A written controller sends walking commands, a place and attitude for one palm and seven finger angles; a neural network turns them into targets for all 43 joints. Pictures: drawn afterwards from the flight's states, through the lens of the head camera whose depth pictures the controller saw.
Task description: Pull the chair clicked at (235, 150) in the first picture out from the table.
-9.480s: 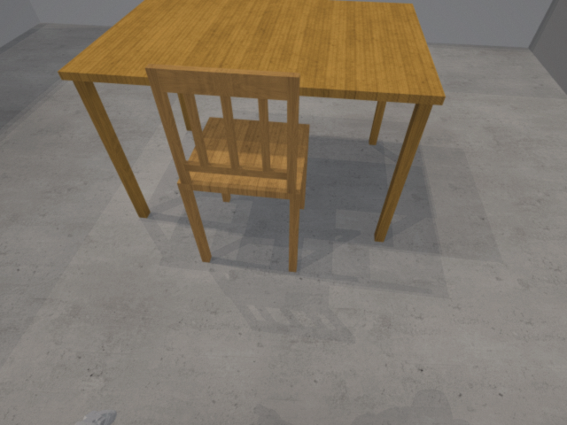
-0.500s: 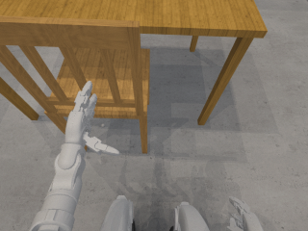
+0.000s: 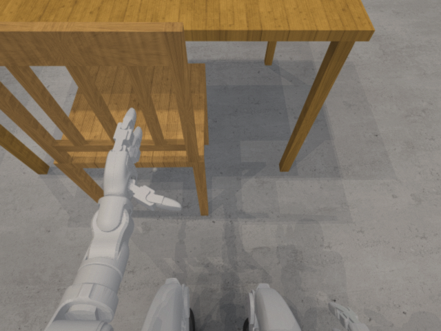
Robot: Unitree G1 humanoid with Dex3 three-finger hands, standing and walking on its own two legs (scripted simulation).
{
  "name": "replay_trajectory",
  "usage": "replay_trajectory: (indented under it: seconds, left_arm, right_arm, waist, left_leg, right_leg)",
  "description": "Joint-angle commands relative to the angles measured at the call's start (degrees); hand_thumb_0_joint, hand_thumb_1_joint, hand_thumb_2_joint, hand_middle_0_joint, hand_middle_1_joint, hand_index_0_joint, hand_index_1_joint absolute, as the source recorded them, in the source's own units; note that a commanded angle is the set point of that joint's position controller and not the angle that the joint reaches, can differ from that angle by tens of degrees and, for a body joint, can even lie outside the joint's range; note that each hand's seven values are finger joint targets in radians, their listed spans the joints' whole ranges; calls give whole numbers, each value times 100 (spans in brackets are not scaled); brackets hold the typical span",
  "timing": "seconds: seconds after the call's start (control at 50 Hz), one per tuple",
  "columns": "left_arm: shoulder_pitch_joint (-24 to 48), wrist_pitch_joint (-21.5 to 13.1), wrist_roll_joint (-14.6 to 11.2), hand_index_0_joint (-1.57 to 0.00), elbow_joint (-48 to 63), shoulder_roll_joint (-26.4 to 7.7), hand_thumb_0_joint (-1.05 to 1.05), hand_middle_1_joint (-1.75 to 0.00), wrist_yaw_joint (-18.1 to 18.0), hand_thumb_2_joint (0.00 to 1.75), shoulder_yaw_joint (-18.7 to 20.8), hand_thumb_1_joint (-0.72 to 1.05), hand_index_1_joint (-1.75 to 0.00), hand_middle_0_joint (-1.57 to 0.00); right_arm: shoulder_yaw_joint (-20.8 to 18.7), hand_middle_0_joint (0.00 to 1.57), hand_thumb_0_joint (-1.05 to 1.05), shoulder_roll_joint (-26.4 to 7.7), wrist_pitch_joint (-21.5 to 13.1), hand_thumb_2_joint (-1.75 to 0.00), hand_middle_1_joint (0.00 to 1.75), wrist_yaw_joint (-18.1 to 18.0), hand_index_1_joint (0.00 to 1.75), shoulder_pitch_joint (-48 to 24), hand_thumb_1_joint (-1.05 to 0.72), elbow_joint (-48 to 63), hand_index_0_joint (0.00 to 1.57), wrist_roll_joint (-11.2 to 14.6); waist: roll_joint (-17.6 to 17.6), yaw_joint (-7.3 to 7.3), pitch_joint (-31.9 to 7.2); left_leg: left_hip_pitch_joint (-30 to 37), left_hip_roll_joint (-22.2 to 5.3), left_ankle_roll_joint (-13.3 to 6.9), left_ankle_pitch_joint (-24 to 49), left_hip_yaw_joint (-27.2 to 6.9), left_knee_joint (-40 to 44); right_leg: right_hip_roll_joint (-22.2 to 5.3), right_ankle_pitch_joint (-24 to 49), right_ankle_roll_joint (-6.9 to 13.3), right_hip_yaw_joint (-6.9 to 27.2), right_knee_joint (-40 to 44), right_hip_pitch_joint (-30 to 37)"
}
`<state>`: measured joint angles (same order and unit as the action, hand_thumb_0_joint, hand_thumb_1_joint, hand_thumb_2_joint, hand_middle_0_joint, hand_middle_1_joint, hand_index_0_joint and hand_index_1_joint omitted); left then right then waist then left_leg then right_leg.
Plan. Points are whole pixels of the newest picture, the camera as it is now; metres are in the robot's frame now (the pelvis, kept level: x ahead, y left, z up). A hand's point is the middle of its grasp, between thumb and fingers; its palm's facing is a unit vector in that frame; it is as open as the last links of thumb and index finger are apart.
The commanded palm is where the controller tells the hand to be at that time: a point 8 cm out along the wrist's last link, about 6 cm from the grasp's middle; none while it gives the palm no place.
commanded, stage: aim the fingers beside a spindle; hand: left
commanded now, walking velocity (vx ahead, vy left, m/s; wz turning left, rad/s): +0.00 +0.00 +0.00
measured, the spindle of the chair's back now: (100, 109) +0.54 +0.24 +0.02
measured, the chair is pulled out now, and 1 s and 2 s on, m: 0.00 0.00 0.00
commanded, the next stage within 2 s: push the fingers through the gap in 0.28 s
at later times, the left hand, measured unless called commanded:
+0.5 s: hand (153, 169) +0.40 +0.12 +0.02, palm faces -0.03 -1.00 -0.04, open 16.9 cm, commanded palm +0.38 +0.17 +0.02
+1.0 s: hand (155, 143) +0.45 +0.12 +0.03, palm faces +0.00 -1.00 -0.04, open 16.9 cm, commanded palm +0.43 +0.17 +0.02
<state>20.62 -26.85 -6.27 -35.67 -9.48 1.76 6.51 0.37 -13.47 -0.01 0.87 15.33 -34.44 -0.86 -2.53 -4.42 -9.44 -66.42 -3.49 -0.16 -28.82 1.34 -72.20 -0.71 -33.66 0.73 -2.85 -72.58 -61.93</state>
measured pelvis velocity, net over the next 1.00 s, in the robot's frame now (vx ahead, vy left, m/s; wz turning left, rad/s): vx -0.01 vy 0.00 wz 0.00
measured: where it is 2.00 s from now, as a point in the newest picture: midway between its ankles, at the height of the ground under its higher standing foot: outside the picture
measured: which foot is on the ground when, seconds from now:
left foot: down 0.00-1.00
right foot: down 0.00-1.00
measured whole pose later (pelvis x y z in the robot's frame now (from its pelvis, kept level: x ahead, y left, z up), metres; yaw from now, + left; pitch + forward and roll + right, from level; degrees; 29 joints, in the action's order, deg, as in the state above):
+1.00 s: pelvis -0.01 +0.00 -0.01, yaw +0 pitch +25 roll -2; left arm 36.0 -28.7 -5.0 -50.6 -13.0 1.9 11.8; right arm 0.5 -14.0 0.6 0.5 15.5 -36.8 -1.6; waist -2.8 -6.6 -9.6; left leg -70.5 -3.6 -0.1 -28.7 0.5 -74.2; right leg -0.5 -33.5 0.8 -3.5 -74.1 -65.6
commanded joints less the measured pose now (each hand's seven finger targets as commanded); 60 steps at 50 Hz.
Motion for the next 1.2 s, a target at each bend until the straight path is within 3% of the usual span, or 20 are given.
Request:
replay_trajectory:
  seconds: [0.0, 0.04, 0.08, 0.1, 0.2, 0.3, 0.36, 0.38, 0.44, 0.48, 0.62, 0.7, 0.76, 0.8, 0.84, 0.9, 0.96, 1.0, 1.04, 1.18]
  left_arm:
    - [1717, -566, 38, -6, 1347, -648, 0, -8, -46, 30, 108, -50, -8, -6]
    - [1721, -530, 51, -6, 1140, -418, 0, -8, -35, 30, -80, -50, -8, -6]
    - [1721, -498, 55, -6, 979, -539, 0, -8, -41, 30, 46, -50, -8, -6]
    - [1799, -508, 68, -6, 997, -730, 0, -8, -54, 30, 184, -50, -8, -6]
    - [1466, -502, 9, -6, 1072, -831, 0, -8, -5, 30, 350, -50, -8, -6]
    - [1633, -479, -42, -6, 1082, -669, 0, -8, 120, 30, 140, -50, -8, -6]
    - [1624, -500, -83, -6, 1174, -587, 0, -8, 165, 30, 84, -50, -8, -6]
    - [1837, -514, -100, -6, 1246, -636, 0, -8, 168, 30, 94, -50, -8, -6]
    - [1994, -548, -72, -6, 1194, -739, 0, -8, 158, 30, 174, -50, -8, -6]
    - [2162, -515, -59, -6, 1019, -595, 0, -8, 143, 30, 56, -50, -8, -6]
    - [2454, -463, 12, -6, 688, -894, 0, -8, 40, 30, 395, -50, -8, -6]
    - [2601, -448, 40, -6, 432, -1052, 0, -8, 27, 30, 564, -50, -8, -6]
    - [3052, -494, 38, -6, 353, -961, 0, -8, 12, 30, 488, -50, -8, -6]
    - [3224, -557, 62, -6, 303, -1114, 0, -8, -1, 30, 599, -50, -8, -6]
    - [3327, -583, 95, -6, 111, -991, 0, -8, 24, 30, 500, -50, -8, -6]
    - [3563, -576, 116, -6, -273, -1074, 0, -8, 23, 30, 582, -50, -8, -6]
    - [3686, -584, 151, -6, -544, -1297, 0, -8, 7, 30, 827, -50, -8, -6]
    - [3897, -612, 170, -6, -623, -1354, 0, -8, 10, 30, 873, -50, -8, -6]
    - [3894, -652, 178, -6, -556, -1281, 0, -8, 19, 30, 847, -50, -8, -6]
    - [4108, -640, 262, -6, -861, -1552, 0, -8, -1, 30, 1085, -50, -8, -6]
  right_arm:
    - [-355, 20, 0, -815, -248, -90, 30, -87, 30, 191, -90, 575, 20, -9]
    - [-361, 20, 0, -788, -232, -90, 30, -73, 30, 183, -90, 519, 20, -7]
    - [-357, 20, 0, -806, -216, -90, 30, -82, 30, 186, -90, 509, 20, -6]
    - [-352, 20, 0, -832, -216, -90, 30, -100, 30, 166, -90, 535, 20, -8]
    - [-338, 20, 0, -788, -178, -90, 30, -94, 30, 101, -90, 635, 20, -7]
    - [-324, 20, 0, -788, -162, -90, 30, -105, 30, 80, -90, 634, 20, 17]
    - [-337, 20, 0, -787, -181, -90, 30, -111, 30, 79, -90, 627, 20, 18]
    - [-340, 20, 0, -796, -189, -90, 30, -122, 30, 83, -90, 595, 20, 17]
    - [-347, 20, 0, -804, -215, -90, 30, -140, 30, 115, -90, 525, 20, 9]
    - [-340, 20, 0, -791, -214, -90, 30, -142, 30, 107, -90, 494, 20, 5]
    - [-325, 20, 0, -812, -191, -90, 30, -119, 30, 222, -90, 480, 20, -28]
    - [-318, 20, 0, -818, -156, -90, 30, -113, 30, 294, -90, 472, 20, -30]
    - [-322, 20, 0, -811, -149, -90, 30, -113, 30, 341, -90, 389, 20, -36]
    - [-322, 20, 0, -846, -164, -90, 30, -134, 30, 379, -90, 363, 20, -48]
    - [-317, 20, 0, -834, -159, -90, 30, -122, 30, 413, -90, 314, 20, -53]
    - [-325, 20, 0, -872, -146, -90, 30, -115, 30, 493, -90, 231, 20, -67]
    - [-321, 20, 0, -903, -101, -90, 30, -98, 30, 567, -90, 212, 20, -97]
    - [-321, 20, 0, -906, -81, -90, 30, -82, 30, 616, -90, 204, 20, -112]
    - [-333, 20, 0, -892, -47, -90, 30, -48, 30, 645, -90, 237, 20, -128]
    - [-333, 20, 0, -906, 94, -90, 30, -8, 30, 787, -90, 195, 20, -159]
  waist:
    - [33, -100, -2431]
    - [85, -179, -2247]
    - [269, -154, -2250]
    - [187, -124, -2280]
    - [134, 1, -2488]
    - [313, -141, -2293]
    - [110, -95, -2407]
    - [180, -164, -2436]
    - [57, -153, -2488]
    - [164, -245, -2376]
    - [1, -166, -2649]
    - [221, -194, -2575]
    - [115, -328, -2516]
    - [140, -343, -2559]
    - [-112, -349, -2574]
    - [5, -428, -2492]
    - [35, -374, -2616]
    - [5, -432, -2683]
    - [-208, -382, -2892]
    - [-71, -436, -2785]
  left_leg:
    - [2136, 237, -92, 1510, -279, 696]
    - [2124, 232, -90, 1446, -266, 681]
    - [1915, 255, -112, 1323, -236, 657]
    - [1881, 260, -117, 1331, -242, 640]
    - [1873, 278, -113, 1593, -173, 625]
    - [1756, 274, -134, 1435, -190, 595]
    - [1911, 280, -113, 1539, -185, 580]
    - [1898, 267, -122, 1540, -202, 551]
    - [1996, 263, -105, 1631, -243, 523]
    - [1904, 263, -121, 1474, -230, 513]
    - [1908, 274, -108, 1602, -239, 511]
    - [1642, 282, -126, 1477, -205, 508]
    - [1679, 275, -122, 1357, -194, 489]
    - [1681, 272, -135, 1345, -217, 483]
    - [1846, 267, -101, 1403, -244, 506]
    - [1752, 258, -119, 1273, -265, 490]
    - [1673, 266, -113, 1308, -261, 473]
    - [1731, 250, -122, 1394, -294, 469]
    - [1965, 246, -99, 1603, -284, 469]
    - [1732, 238, -112, 1651, -257, 423]
  right_leg:
    - [152, 1786, 57, 91, 1033, 790]
    - [144, 1736, 44, 72, 1081, 677]
    - [143, 1689, 35, 115, 1108, 813]
    - [142, 1693, 47, 127, 1064, 794]
    - [138, 2074, 48, 176, 1011, 1106]
    - [143, 1972, 24, 185, 1058, 1038]
    - [129, 2025, 34, 185, 1048, 1004]
    - [125, 2043, 22, 182, 1034, 987]
    - [126, 2044, 38, 161, 977, 865]
    - [125, 1900, 17, 162, 1033, 784]
    - [153, 1960, 39, 159, 951, 844]
    - [168, 1954, 25, 202, 981, 999]
    - [160, 1809, 2, 209, 1035, 825]
    - [177, 1766, 13, 209, 1027, 789]
    - [179, 1724, 35, 166, 1003, 607]
    - [198, 1554, 30, 156, 1035, 498]
    - [196, 1579, 33, 164, 1000, 561]
    - [208, 1635, 34, 135, 943, 513]
    - [213, 1778, 46, 124, 921, 487]
    - [223, 1923, 26, 146, 913, 590]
